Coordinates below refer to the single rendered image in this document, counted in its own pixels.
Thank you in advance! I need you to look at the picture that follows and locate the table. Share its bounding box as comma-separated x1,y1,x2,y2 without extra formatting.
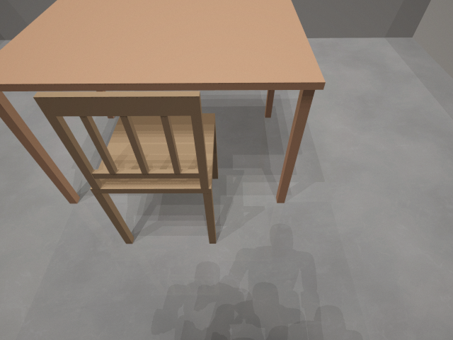
0,0,326,203

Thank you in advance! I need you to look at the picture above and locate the chair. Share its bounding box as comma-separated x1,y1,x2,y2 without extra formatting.
33,91,218,244

